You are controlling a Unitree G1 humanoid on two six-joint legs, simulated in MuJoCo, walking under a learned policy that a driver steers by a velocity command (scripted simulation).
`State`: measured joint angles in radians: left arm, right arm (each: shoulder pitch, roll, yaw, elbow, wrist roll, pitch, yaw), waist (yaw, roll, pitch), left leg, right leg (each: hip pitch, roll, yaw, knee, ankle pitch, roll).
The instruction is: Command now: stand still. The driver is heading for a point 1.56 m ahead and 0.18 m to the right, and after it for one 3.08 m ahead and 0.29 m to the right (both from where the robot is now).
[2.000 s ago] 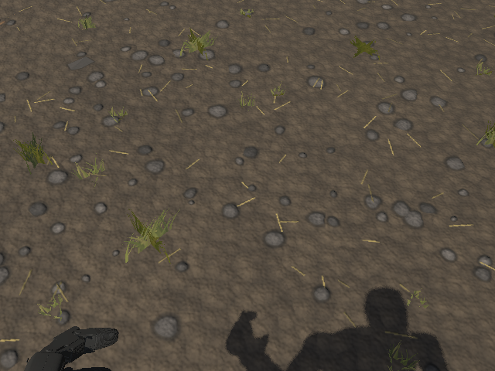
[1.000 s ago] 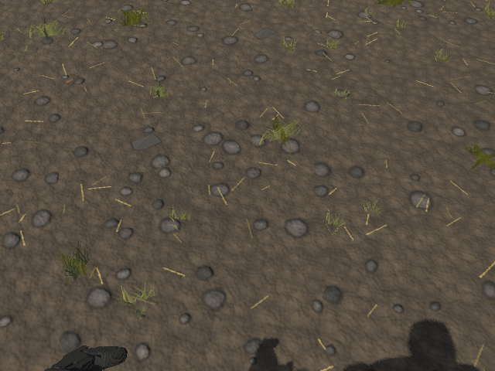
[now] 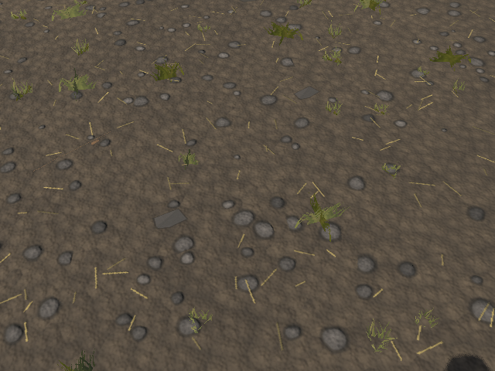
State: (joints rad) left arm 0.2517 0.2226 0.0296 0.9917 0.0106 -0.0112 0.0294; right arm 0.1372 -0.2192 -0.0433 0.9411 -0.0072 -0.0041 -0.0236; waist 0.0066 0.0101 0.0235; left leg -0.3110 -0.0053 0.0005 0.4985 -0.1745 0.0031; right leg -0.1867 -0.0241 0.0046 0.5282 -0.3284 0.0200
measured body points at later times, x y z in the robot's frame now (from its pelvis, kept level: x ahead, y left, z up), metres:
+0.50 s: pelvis +0.02 -0.01 +0.00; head +0.03 -0.01 +0.45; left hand +0.03 +0.24 -0.15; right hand +0.10 -0.26 -0.15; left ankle +0.06 +0.12 -0.73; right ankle -0.03 -0.13 -0.73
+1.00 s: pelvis +0.09 +0.03 +0.00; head +0.10 +0.04 +0.45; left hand +0.11 +0.29 -0.15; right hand +0.08 -0.23 -0.14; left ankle +0.06 +0.12 -0.73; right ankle +0.01 -0.11 -0.65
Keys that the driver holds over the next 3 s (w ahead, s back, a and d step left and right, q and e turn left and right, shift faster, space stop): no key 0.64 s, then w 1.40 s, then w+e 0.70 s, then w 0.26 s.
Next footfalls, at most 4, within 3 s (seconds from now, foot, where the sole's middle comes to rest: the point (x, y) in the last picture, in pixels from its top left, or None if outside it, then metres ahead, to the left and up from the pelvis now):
1.38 right None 0.48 -0.12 -0.77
1.94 left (223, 278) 0.79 0.12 -0.77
2.50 right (300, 203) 1.09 -0.13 -0.77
2.98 left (270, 137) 1.43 -0.04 -0.77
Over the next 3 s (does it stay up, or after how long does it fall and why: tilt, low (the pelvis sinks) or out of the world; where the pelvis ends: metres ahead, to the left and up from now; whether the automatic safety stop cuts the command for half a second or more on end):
stays up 1.24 -0.07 -0.01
